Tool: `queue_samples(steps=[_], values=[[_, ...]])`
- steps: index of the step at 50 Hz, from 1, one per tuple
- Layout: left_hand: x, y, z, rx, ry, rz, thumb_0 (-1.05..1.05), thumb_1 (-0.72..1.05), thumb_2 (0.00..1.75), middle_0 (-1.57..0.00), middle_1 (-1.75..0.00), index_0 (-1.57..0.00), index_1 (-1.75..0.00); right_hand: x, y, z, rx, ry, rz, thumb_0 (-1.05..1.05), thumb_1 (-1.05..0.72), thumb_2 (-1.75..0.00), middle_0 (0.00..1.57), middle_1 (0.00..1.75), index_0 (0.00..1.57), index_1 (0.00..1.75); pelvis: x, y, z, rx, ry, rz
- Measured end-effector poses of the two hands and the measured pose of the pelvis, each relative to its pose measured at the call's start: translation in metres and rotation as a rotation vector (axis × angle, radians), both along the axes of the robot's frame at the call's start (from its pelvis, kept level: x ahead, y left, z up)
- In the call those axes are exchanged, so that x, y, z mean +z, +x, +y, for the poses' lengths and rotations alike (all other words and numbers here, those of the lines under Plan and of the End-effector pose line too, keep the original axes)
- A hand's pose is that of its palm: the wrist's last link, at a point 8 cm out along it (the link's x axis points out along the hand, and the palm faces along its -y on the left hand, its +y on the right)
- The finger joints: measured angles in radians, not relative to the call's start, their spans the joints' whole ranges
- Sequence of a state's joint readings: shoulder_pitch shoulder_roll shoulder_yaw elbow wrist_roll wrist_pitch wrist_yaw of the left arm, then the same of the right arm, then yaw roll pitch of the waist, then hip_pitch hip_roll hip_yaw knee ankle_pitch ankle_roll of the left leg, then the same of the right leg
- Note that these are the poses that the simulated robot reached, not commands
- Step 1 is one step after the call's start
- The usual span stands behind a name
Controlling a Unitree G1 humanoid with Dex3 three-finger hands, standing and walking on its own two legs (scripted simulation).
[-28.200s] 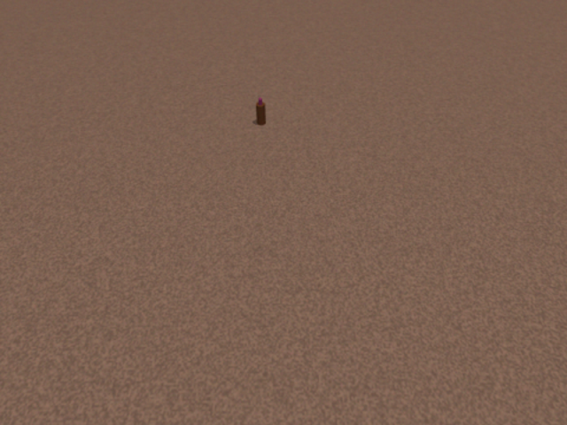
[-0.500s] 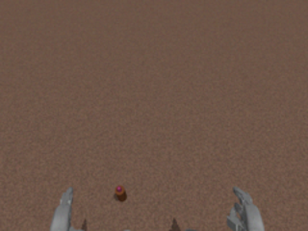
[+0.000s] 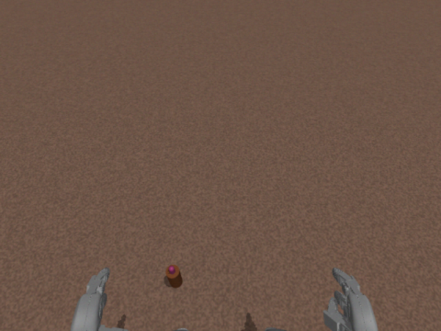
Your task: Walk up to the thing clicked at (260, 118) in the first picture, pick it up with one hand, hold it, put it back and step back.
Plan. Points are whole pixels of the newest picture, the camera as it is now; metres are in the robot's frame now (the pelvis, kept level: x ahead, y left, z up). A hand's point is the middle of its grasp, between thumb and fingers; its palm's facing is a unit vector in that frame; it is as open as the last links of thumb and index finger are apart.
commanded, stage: stand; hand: left
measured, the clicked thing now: (173, 275) +0.43 +0.19 -0.64
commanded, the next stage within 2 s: none
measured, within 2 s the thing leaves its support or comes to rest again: neither
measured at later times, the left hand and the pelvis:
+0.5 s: hand out of the picture +0.11 +0.24 -0.12, palm faces -0.03 -0.94 -0.34, open 7.6 cm; pelvis +0.00 +0.00 +0.02, yaw +0 degrees
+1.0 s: hand out of the picture +0.05 +0.25 -0.11, palm faces -0.02 -0.94 -0.35, open 7.4 cm; pelvis -0.01 +0.01 +0.05, yaw +0 degrees
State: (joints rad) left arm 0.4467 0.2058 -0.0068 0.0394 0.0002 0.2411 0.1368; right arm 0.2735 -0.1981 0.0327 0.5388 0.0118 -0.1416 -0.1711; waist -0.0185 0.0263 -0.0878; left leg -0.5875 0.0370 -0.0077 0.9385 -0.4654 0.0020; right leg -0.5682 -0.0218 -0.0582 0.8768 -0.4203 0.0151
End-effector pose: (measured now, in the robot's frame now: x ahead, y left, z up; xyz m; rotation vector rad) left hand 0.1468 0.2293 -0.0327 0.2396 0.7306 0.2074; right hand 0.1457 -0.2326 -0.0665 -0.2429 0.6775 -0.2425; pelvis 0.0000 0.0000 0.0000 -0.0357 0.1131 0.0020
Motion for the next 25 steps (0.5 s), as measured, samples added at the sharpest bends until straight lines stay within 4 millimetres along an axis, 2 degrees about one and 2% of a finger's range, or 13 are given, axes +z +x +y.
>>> queue_samples(steps=[7,12,15,18,25], values=[[0.000,0.001,-0.002,-0.001,-0.001,-0.006,0.00,0.04,0.59,-0.18,-0.26,-0.19,-0.26,0.000,0.000,-0.001,0.002,0.000,0.000,0.01,-0.90,-0.90,0.20,0.30,0.20,0.30,0.000,0.000,-0.001,-0.001,0.001,0.002],[-0.003,0.003,-0.003,-0.024,0.009,-0.003,0.00,0.40,0.77,-0.19,-0.28,-0.20,-0.29,-0.002,0.001,-0.004,0.025,-0.017,0.021,0.01,-0.90,-0.90,0.20,0.30,0.20,0.30,0.000,0.000,-0.002,0.000,0.004,-0.007],[-0.022,0.002,0.007,-0.101,0.037,0.050,0.00,0.59,0.83,-0.20,-0.29,-0.20,-0.29,-0.013,-0.004,-0.012,0.112,-0.040,0.166,0.01,-0.90,-0.90,0.20,0.30,0.20,0.30,0.004,-0.002,-0.003,-0.001,0.019,-0.046],[-0.036,-0.006,0.022,-0.108,0.036,0.129,0.01,0.72,0.86,-0.20,-0.30,-0.21,-0.30,-0.017,-0.014,-0.025,0.107,-0.034,0.268,0.01,-0.90,-0.90,0.20,0.30,0.20,0.30,0.009,-0.002,-0.003,0.001,0.030,-0.070],[-0.049,-0.041,0.053,-0.045,0.043,0.303,0.01,0.86,0.89,-0.20,-0.30,-0.21,-0.30,-0.010,-0.048,-0.048,0.026,-0.043,0.401,0.01,-0.90,-0.90,0.20,0.30,0.20,0.30,0.024,0.004,0.003,-0.003,0.033,-0.106]])
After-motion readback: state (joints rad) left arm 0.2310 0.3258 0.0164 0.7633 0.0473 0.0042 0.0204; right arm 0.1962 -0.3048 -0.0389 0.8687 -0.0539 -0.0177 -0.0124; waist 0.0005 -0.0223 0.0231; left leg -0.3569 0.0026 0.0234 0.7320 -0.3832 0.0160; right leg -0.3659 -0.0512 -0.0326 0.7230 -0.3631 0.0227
